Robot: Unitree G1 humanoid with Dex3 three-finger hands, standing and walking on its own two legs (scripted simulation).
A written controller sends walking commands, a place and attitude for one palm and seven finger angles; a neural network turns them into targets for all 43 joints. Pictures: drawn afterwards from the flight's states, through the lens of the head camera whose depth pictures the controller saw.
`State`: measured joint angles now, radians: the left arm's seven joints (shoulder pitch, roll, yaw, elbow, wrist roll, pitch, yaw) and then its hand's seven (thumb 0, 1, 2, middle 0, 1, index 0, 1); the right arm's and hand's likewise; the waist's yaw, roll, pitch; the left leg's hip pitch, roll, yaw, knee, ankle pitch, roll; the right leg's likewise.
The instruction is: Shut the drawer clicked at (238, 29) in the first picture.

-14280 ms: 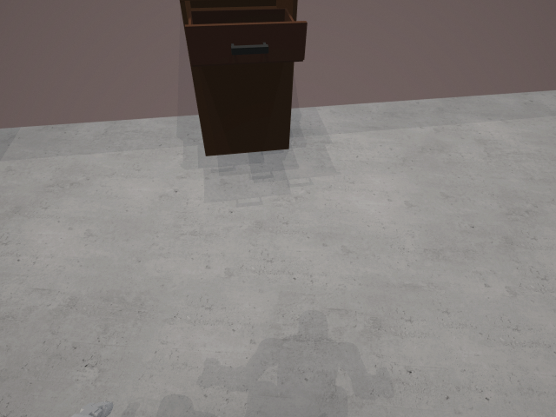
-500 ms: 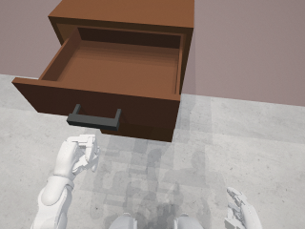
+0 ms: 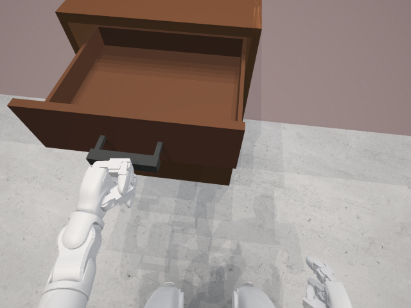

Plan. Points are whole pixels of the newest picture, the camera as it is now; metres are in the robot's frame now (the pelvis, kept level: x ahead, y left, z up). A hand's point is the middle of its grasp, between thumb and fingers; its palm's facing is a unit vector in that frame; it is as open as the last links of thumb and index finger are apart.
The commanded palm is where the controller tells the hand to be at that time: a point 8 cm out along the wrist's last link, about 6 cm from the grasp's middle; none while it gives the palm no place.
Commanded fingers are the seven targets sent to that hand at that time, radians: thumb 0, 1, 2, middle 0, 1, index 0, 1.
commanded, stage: push the drawer shut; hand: left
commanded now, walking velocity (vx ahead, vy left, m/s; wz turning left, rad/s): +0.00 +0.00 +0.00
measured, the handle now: (127, 151) +0.41 +0.17 +0.04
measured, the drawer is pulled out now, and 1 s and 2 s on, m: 0.28 0.17 0.05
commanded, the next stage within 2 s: none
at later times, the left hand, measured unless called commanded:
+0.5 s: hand (140, 163) +0.38 +0.14 +0.04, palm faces -0.12 -0.99 -0.05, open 3.1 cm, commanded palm +0.37 +0.19 +0.04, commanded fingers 0.00 0.90 0.90 -1.40 -1.60 -1.40 -1.60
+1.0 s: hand (145, 137) +0.45 +0.14 +0.04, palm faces -0.11 -0.99 -0.04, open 3.0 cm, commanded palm +0.44 +0.19 +0.04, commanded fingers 0.00 0.90 0.90 -1.40 -1.60 -1.40 -1.60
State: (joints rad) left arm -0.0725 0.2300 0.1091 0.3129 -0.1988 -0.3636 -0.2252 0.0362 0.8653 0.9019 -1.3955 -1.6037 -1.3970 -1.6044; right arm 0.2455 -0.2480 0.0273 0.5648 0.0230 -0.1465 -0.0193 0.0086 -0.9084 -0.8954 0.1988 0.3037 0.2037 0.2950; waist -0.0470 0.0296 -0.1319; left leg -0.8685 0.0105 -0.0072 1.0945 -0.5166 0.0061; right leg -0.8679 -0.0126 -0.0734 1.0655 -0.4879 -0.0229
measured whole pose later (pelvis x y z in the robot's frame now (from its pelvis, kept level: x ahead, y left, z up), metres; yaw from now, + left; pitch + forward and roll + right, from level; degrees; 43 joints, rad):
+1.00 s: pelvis -0.01 +0.01 -0.01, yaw -1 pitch +21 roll -2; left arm -0.67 0.31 0.24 0.93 -0.12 -0.44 -0.20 -0.01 0.79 0.89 -1.40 -1.60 -1.40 -1.60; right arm 0.32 -0.26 0.03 0.63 0.00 -0.04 0.01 0.00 -0.91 -0.90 0.20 0.30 0.20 0.29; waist -0.12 0.03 -0.12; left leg -0.98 0.02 0.01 1.12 -0.50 0.02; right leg -0.98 0.00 -0.06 1.08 -0.46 -0.01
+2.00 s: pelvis -0.01 +0.01 -0.03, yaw -3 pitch +28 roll -4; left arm -1.12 0.52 0.36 1.26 0.01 -0.39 -0.15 0.03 0.82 0.91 -1.40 -1.60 -1.40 -1.60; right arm 0.39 -0.26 0.06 0.63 -0.05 0.05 0.04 0.00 -0.91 -0.90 0.20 0.30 0.20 0.29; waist -0.25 0.05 -0.11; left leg -1.18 0.04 -0.02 1.20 -0.52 0.02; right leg -1.16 0.02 -0.08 1.12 -0.46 -0.02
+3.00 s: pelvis -0.03 +0.02 -0.05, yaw -4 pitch +34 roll -7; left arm -1.49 0.73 0.32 1.41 0.13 -0.25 -0.12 0.11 0.69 0.92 -1.40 -1.60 -1.40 -1.60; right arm 0.44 -0.25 0.11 0.64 -0.09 0.01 0.06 0.00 -0.91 -0.90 0.20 0.30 0.20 0.29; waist -0.38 0.06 -0.09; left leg -1.40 0.05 -0.07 1.31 -0.51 0.02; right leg -1.34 0.03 -0.13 1.17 -0.43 -0.01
